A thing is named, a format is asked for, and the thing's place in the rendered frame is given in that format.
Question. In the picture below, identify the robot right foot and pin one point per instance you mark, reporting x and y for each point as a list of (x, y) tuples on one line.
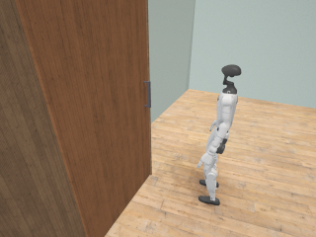
[(202, 182)]

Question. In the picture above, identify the robot left hand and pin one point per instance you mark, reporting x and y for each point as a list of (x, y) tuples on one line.
[(206, 159)]

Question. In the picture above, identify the robot left foot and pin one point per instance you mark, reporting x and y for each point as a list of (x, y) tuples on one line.
[(206, 199)]

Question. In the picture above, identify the handle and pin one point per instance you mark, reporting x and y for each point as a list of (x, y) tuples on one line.
[(148, 83)]

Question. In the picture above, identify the robot right hand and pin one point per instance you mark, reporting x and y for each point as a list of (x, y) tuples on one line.
[(213, 124)]

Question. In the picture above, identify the wardrobe door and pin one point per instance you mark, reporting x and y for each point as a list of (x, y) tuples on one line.
[(91, 60), (36, 198)]

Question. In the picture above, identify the left robot forearm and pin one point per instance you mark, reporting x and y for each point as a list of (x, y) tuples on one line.
[(220, 135)]

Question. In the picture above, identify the robot left upper arm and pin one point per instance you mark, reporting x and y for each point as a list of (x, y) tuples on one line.
[(226, 108)]

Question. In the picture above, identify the robot foot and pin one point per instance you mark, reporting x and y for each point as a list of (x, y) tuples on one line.
[(202, 182), (206, 199)]

